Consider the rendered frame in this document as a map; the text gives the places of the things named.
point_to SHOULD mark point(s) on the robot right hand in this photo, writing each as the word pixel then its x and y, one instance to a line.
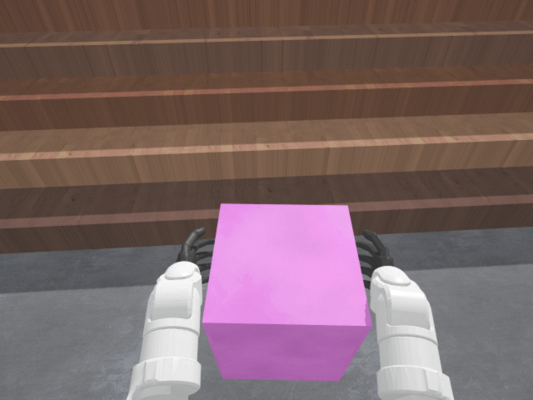
pixel 379 251

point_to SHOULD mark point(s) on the robot right forearm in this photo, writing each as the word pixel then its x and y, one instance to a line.
pixel 406 335

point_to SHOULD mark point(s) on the carton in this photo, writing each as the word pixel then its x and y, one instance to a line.
pixel 285 297

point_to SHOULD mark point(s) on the robot left hand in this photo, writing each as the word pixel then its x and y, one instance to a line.
pixel 191 245

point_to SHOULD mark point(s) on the robot left forearm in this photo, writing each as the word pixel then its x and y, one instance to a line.
pixel 168 367

